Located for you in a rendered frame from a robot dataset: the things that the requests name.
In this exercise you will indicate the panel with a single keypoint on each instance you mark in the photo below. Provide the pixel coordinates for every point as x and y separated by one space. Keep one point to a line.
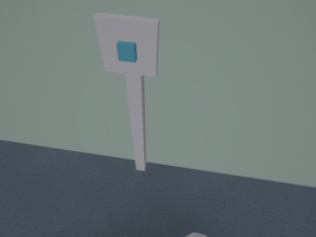
144 31

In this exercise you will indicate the button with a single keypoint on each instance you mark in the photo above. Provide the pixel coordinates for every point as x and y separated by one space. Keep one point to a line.
127 51

